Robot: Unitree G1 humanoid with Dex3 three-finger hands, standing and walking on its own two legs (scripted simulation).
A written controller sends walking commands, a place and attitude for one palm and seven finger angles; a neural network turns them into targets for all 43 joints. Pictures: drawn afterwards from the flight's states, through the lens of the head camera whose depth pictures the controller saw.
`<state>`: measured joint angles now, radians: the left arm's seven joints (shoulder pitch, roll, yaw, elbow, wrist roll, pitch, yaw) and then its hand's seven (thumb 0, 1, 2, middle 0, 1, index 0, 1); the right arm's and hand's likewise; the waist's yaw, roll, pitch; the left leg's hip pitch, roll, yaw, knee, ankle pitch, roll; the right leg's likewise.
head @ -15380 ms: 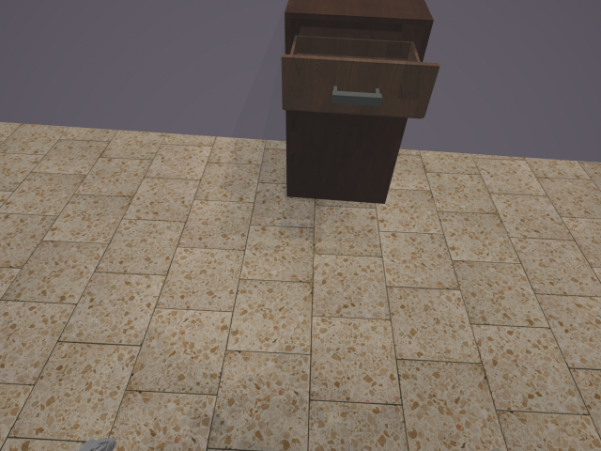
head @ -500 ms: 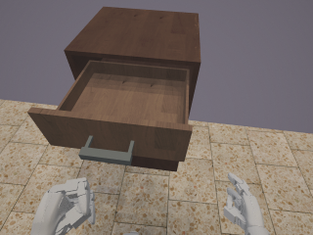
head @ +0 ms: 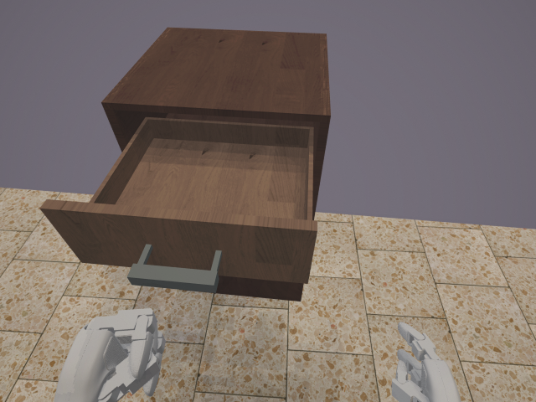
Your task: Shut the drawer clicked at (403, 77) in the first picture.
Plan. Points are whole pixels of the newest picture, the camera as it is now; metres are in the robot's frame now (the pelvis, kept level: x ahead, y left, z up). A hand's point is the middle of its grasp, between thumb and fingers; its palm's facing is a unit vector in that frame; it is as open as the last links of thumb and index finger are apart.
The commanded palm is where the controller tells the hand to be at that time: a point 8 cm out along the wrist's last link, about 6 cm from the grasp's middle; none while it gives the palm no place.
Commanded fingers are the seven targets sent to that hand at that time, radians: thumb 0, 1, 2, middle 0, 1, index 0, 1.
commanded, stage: raise the hand and make a fist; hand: left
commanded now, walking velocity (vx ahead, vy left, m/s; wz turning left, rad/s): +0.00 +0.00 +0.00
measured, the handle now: (178, 265) +0.33 +0.17 +0.01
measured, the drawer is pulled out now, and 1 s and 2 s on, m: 0.28 0.28 0.28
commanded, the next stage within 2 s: bring the fist close to the handle in 0.16 s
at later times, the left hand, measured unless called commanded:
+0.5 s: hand (157, 355) +0.17 +0.14 +0.08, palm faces -0.03 -1.00 -0.05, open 3.3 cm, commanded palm +0.14 +0.20 +0.09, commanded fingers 0.00 0.90 0.90 -1.40 -1.60 -1.40 -1.60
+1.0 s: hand (176, 341) +0.20 +0.14 +0.04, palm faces -0.06 -1.00 -0.03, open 3.3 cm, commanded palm +0.19 +0.19 +0.04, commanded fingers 0.00 0.90 0.90 -1.40 -1.60 -1.40 -1.60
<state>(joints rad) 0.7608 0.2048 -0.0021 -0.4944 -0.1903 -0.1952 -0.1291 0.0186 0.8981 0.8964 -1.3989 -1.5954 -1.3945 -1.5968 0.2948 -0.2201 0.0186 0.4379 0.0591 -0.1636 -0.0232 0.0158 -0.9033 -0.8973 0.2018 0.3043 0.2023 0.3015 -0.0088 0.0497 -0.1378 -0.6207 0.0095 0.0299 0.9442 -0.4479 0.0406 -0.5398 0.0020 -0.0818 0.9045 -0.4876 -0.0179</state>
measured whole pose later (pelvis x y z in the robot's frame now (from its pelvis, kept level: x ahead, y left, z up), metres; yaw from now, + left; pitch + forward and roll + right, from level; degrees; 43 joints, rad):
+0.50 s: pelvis +0.01 -0.02 +0.00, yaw +1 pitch +8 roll -1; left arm 0.64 0.22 0.10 -0.27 -0.26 -0.29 -0.26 0.02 0.90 0.90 -1.40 -1.60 -1.40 -1.60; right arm 0.23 -0.23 0.01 0.50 0.05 -0.21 -0.04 0.01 -0.90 -0.90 0.20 0.30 0.20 0.30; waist 0.00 0.05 -0.13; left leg -0.63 0.02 -0.01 0.92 -0.43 0.01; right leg -0.54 0.02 -0.11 0.88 -0.49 -0.05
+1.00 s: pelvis +0.00 -0.01 -0.02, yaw +0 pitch +13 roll -2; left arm 0.51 0.19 0.04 -0.14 -0.21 -0.39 -0.18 0.02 0.90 0.90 -1.40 -1.60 -1.39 -1.60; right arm 0.23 -0.22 0.01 0.49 0.03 -0.16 -0.02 0.01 -0.90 -0.90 0.20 0.30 0.20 0.30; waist -0.03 0.03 -0.14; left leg -0.81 0.02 0.02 1.06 -0.48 0.03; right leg -0.73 0.00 -0.09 1.03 -0.53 -0.03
